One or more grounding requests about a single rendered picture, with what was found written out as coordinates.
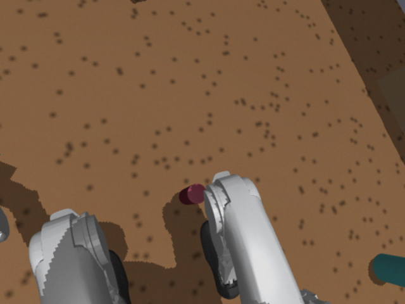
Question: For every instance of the left robot foot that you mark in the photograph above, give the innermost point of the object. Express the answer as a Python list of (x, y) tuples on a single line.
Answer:
[(121, 277)]

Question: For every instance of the right robot foot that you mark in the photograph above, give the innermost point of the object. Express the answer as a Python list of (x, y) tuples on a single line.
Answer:
[(228, 291)]

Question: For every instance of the right robot hand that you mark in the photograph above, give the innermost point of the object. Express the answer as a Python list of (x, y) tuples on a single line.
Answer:
[(311, 298)]

